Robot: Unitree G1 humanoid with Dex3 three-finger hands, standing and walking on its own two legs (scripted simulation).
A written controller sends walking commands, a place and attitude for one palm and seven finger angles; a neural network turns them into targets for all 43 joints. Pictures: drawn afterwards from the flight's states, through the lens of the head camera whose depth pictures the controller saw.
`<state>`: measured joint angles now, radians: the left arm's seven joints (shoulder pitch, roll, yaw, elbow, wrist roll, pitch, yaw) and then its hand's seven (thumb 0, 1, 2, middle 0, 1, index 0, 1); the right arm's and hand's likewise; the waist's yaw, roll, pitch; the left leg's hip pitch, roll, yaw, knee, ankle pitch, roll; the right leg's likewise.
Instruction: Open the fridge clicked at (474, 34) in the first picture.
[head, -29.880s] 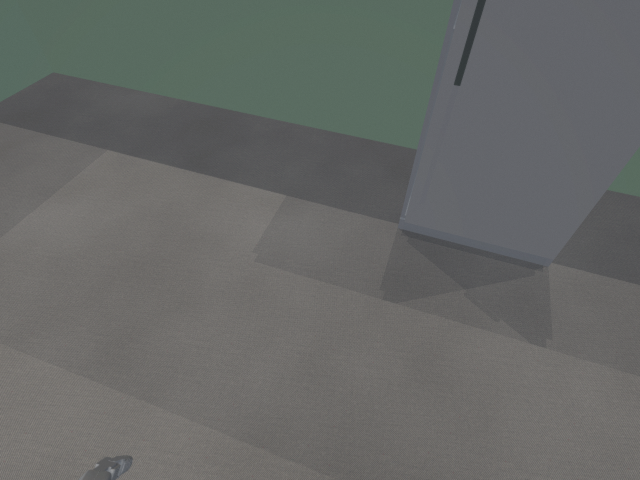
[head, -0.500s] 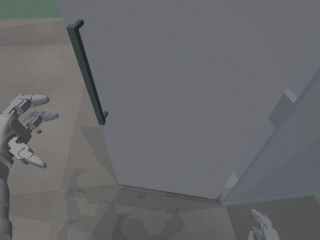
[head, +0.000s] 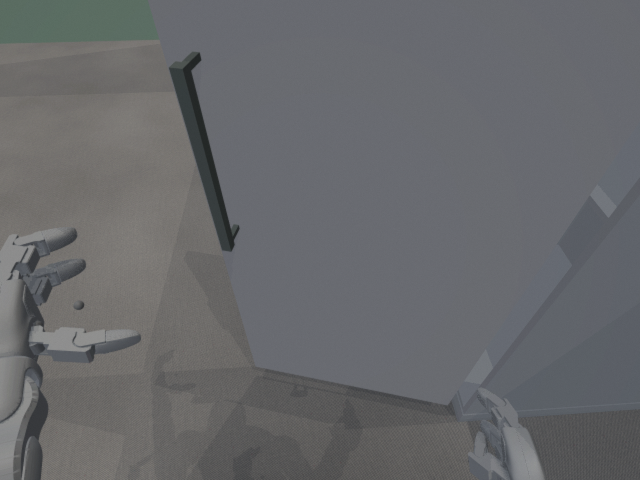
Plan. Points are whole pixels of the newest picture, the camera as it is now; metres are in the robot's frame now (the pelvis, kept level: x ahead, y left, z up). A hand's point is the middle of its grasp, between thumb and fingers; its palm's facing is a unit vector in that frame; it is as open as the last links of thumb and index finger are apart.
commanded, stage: draw the hand back to the body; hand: left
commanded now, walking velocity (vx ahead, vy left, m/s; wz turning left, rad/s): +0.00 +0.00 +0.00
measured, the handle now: (213, 168) +0.51 +0.23 +0.11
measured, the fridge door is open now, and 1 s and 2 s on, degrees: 75 75 75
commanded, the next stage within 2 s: step back with the hand held close in 0.88 s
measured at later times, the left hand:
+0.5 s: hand (102, 313) +0.22 +0.24 +0.15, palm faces +0.46 -0.81 -0.37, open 8.8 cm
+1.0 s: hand (111, 321) +0.21 +0.23 +0.16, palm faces +0.47 -0.80 -0.37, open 7.5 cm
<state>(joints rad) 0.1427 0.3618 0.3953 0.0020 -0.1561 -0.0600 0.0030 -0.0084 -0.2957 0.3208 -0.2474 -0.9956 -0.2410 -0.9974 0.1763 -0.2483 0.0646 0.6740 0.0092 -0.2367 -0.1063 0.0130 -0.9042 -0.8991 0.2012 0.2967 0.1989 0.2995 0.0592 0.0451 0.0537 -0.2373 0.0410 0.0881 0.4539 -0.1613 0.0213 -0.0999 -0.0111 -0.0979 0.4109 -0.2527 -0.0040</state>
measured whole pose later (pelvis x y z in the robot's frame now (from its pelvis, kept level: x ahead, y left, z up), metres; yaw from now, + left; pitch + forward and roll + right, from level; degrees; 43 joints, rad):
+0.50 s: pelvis +0.03 -0.02 +0.01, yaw -1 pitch -6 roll +0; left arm 0.44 0.33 0.34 -0.32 -0.09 -0.08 0.11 0.01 0.58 0.75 -0.22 -0.48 -0.22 -0.48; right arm 0.17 -0.25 0.01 0.69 -0.01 -0.13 -0.09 0.01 -0.91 -0.90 0.20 0.30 0.20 0.30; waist 0.07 0.07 0.04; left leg -0.07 0.05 0.11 0.35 -0.16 -0.01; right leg 0.05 0.01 -0.08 0.31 -0.25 -0.03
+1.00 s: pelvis +0.03 -0.04 +0.00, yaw -1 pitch -7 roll +0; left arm 0.46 0.32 0.34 -0.32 -0.09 -0.10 0.11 0.02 0.89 0.90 -0.21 -0.30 -0.21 -0.30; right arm 0.17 -0.24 0.01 0.71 -0.02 -0.13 -0.10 0.01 -0.91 -0.90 0.20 0.30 0.20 0.30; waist 0.07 0.08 0.06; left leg -0.07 0.07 0.09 0.35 -0.16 -0.03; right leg 0.05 0.03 -0.09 0.32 -0.26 -0.04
